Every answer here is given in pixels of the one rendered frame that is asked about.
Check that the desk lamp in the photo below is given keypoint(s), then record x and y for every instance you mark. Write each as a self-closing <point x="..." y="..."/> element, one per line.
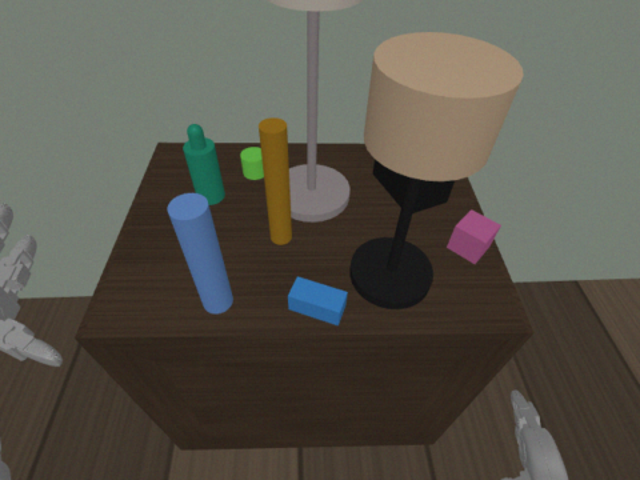
<point x="317" y="192"/>
<point x="436" y="104"/>

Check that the left robot hand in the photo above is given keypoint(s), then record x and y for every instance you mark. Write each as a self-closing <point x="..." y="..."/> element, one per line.
<point x="15" y="338"/>

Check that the right robot hand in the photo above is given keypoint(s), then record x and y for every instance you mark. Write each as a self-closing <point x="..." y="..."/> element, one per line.
<point x="538" y="452"/>

